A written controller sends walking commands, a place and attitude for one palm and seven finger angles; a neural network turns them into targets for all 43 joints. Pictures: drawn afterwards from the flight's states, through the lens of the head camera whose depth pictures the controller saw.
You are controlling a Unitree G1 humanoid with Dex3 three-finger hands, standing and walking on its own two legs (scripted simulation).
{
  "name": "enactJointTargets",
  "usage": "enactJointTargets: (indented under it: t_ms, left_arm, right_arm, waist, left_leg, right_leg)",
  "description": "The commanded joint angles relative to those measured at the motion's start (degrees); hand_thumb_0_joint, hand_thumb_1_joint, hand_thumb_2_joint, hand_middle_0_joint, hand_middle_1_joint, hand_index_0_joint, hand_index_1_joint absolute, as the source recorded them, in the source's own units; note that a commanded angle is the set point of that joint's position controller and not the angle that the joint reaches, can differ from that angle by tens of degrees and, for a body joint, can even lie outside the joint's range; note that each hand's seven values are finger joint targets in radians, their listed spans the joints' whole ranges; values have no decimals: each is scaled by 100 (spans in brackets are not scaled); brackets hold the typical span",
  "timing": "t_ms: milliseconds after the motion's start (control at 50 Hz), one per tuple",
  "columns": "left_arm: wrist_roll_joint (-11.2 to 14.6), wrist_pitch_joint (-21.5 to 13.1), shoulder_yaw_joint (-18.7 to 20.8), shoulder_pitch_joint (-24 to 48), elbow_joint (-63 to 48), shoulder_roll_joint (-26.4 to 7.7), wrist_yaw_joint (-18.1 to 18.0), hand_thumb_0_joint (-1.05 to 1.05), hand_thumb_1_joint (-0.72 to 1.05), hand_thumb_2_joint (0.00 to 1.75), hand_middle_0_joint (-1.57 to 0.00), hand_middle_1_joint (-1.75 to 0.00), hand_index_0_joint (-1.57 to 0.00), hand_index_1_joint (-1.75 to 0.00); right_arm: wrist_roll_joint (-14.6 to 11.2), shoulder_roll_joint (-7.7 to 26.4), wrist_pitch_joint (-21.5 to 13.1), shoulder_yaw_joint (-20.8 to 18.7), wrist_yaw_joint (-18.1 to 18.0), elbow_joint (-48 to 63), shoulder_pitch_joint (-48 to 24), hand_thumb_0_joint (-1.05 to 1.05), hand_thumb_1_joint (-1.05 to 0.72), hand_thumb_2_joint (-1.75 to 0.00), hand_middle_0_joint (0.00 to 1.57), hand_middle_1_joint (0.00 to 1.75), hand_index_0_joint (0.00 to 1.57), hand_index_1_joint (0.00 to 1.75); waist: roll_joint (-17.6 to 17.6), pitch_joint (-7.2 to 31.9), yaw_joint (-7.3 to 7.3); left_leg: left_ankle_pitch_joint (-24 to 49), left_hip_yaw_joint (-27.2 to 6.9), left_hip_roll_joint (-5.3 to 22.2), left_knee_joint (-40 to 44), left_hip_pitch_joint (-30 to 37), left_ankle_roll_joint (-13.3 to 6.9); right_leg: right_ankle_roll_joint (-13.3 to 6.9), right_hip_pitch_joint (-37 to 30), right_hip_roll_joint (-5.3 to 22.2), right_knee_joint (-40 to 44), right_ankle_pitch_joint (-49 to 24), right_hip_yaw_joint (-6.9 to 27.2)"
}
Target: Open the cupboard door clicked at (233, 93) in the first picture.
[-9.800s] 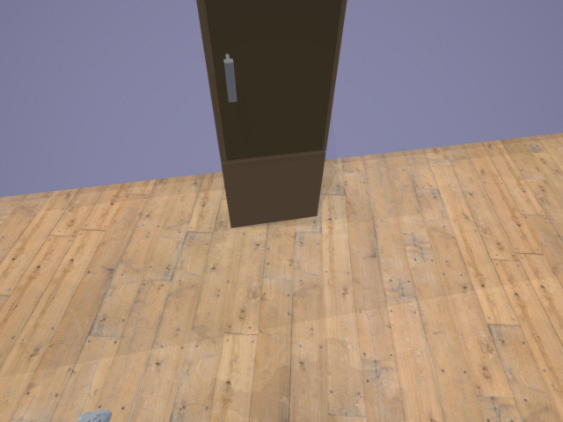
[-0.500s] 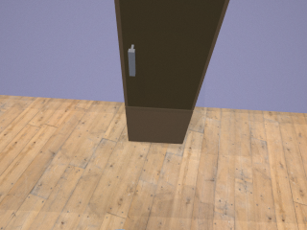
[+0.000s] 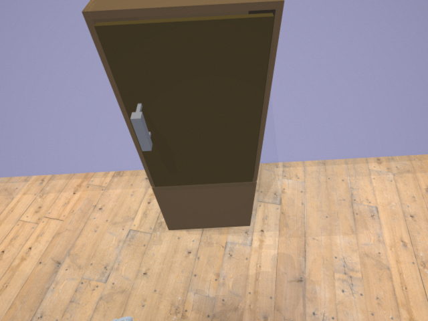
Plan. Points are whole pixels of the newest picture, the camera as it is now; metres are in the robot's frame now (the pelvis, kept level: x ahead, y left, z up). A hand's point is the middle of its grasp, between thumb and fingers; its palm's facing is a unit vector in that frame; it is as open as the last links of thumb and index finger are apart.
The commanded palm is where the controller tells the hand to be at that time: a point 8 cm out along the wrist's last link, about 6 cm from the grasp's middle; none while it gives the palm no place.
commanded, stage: come to a stop and stand still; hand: left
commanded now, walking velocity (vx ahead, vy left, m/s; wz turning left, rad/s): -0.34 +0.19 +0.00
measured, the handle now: (143, 127) +0.59 +0.22 -0.01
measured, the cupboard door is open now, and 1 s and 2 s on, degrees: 0 0 0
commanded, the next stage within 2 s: look again from close up in 1.58 s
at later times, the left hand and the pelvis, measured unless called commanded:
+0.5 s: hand out of the picture +0.03 +0.23 -0.17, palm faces +0.06 -0.98 -0.19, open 7.4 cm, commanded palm none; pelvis +0.01 +0.04 +0.01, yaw +0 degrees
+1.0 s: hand out of the picture -0.01 +0.14 -0.17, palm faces +0.03 -0.99 -0.16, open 7.3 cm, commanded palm none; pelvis +0.00 -0.02 +0.01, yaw +0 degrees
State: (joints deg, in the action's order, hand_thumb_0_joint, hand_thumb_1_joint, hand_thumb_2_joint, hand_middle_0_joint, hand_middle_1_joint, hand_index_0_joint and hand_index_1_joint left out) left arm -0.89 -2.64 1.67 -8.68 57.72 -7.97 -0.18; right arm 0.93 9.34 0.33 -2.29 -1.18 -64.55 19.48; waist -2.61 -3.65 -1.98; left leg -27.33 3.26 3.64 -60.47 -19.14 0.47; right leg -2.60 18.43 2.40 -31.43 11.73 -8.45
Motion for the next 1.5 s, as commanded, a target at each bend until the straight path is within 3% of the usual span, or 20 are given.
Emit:
enactJointTargets:
  t_ms: [0,80,140,180,220,240,260,280,320,340,380,500,580,620,640,660,700,840,1160,1480]
  left_arm:
    - [-51,85,158,-191,-161,-921,-193,0,90,90,-20,-30,-20,-30]
    - [-63,247,289,-413,-169,-1094,-228,0,90,90,-20,-30,-20,-30]
    - [-77,299,345,-326,-229,-1209,-240,0,90,90,-20,-30,-20,-30]
    - [-80,338,361,-245,-249,-1204,-237,0,90,90,-20,-30,-20,-30]
    - [-26,394,341,-171,-275,-1140,-219,0,90,90,-20,-30,-20,-30]
    - [7,434,297,-341,-328,-865,-188,0,90,90,-20,-30,-20,-30]
    - [47,466,231,-532,-383,-595,-171,0,90,90,-20,-30,-20,-30]
    - [10,510,216,-498,-366,-730,-197,0,90,90,-20,-30,-20,-30]
    - [-23,509,257,-516,-201,-766,-149,0,90,90,-20,-30,-20,-30]
    - [-21,489,249,-705,-97,-748,-123,0,90,90,-20,-30,-20,-30]
    - [-21,443,214,-776,5,-740,-81,0,90,90,-20,-30,-20,-30]
    - [-1,465,96,-497,1,-580,-50,0,90,90,-20,-30,-20,-30]
    - [11,396,45,-912,249,-511,-85,0,90,90,-20,-30,-20,-30]
    - [-5,314,46,-1167,390,-659,-125,0,90,90,-20,-30,-20,-30]
    - [-6,267,33,-1080,391,-824,-147,0,90,90,-20,-30,-20,-30]
    - [13,252,19,-957,355,-940,-146,0,90,90,-20,-30,-20,-30]
    - [15,215,11,-678,369,-904,-145,0,90,90,-20,-30,-20,-30]
    - [70,236,-35,-938,504,-660,-167,0,90,90,-20,-30,-20,-30]
    - [78,208,-29,-1359,649,-337,-229,0,90,90,-20,-30,-20,-30]
    - [37,210,-24,-1393,610,-419,-248,0,90,90,-20,-30,-20,-30]
  right_arm:
    - [-94,4,65,26,-17,269,381,0,-90,-90,20,30,20,30]
    - [-43,205,184,-80,-2,542,-35,0,-90,-90,20,30,20,30]
    - [-42,288,193,-119,12,720,-265,0,-90,-90,20,30,20,30]
    - [-49,305,175,-134,8,739,-211,0,-90,-90,20,30,20,30]
    - [-25,365,110,-125,16,678,18,0,-90,-90,20,30,20,30]
    - [15,674,39,-164,13,758,6,0,-90,-90,20,30,20,30]
    - [50,1081,17,-206,0,956,-241,0,-90,-90,20,30,20,30]
    - [45,1105,16,-202,-50,1043,-549,0,-90,-90,20,30,20,30]
    - [62,962,-21,-132,-137,1082,-951,0,-90,-90,20,30,20,30]
    - [49,873,-43,-99,-140,1084,-1100,0,-90,-90,20,30,20,30]
    - [10,818,-92,-77,-147,1025,-1012,0,-90,-90,20,30,20,30]
    - [34,984,-38,-167,-120,725,-558,0,-90,-90,20,30,20,30]
    - [5,918,-32,-190,-64,596,-603,0,-90,-90,20,30,20,30]
    - [-54,685,-35,-142,-40,554,-608,0,-90,-90,20,30,20,30]
    - [-84,489,-33,-92,-15,561,-603,0,-90,-90,20,30,20,30]
    - [-79,378,-34,-41,19,563,-608,0,-90,-90,20,30,20,30]
    - [-20,344,24,-11,21,450,-530,0,-90,-90,20,30,20,30]
    - [-18,333,-11,87,-22,41,-52,0,-90,-90,20,30,20,30]
    - [-40,143,-55,93,-120,-171,254,0,-90,-90,20,30,20,30]
    - [-47,295,-79,88,-141,-29,-82,0,-90,-90,20,30,20,30]
  waist:
    - [910,502,74]
    - [949,529,294]
    - [1077,621,280]
    - [1107,704,197]
    - [922,680,17]
    - [-127,712,64]
    - [-1364,556,164]
    - [-1095,516,147]
    - [-756,348,274]
    - [-491,443,352]
    - [-253,589,296]
    - [-587,519,-34]
    - [-537,570,127]
    - [-53,418,211]
    - [327,296,149]
    - [386,264,86]
    - [1241,-102,29]
    - [448,-347,102]
    - [361,-133,164]
    - [293,-102,184]
  left_leg:
    - [250,-156,49,906,88,155]
    - [247,-95,-154,1059,-201,206]
    - [329,-155,-162,1412,-170,206]
    - [731,-105,-160,2047,237,183]
    - [1787,-64,-76,3307,1046,111]
    - [2627,-914,641,3856,1293,-160]
    - [3662,-1977,1695,4442,861,-713]
    - [3181,-2153,1881,4651,319,-1057]
    - [2906,-1732,1515,4553,293,-1087]
    - [2941,-1432,1367,4456,539,-1049]
    - [3320,-1147,1215,4391,990,-968]
    - [2619,-1368,1309,4555,1397,-979]
    - [2093,-1214,1010,4431,1103,-750]
    - [1574,-794,578,4085,518,-330]
    - [1424,-508,281,3858,394,-105]
    - [1350,-335,94,3789,681,-10]
    - [1481,-242,25,3658,956,28]
    - [1900,-311,167,3823,875,6]
    - [2537,-293,265,3638,992,-22]
    - [3002,-275,303,3622,1249,-59]
  right_leg:
    - [-690,-296,1507,1217,-3353,832]
    - [-896,-639,1677,1076,-3383,1145]
    - [-886,-774,1698,932,-3363,1174]
    - [-779,-625,1633,766,-2855,1147]
    - [-373,-120,1292,346,-1710,958]
    - [-10,331,695,-288,-402,595]
    - [332,568,61,-1113,1547,237]
    - [342,329,-49,-2030,2219,725]
    - [342,549,-53,-2778,1750,1135]
    - [377,646,-55,-2870,1500,1125]
    - [455,696,-15,-2653,1274,1042]
    - [494,292,67,-1157,1658,780]
    - [400,-518,-15,279,851,572]
    - [308,-1169,235,1338,62,854]
    - [129,-1019,659,1510,137,1332]
    - [6,-578,919,1601,334,1457]
    - [-1,136,759,1798,932,1438]
    - [62,-85,471,1654,847,1210]
    - [57,-603,381,1399,-412,972]
    - [133,-822,380,1259,-1161,894]
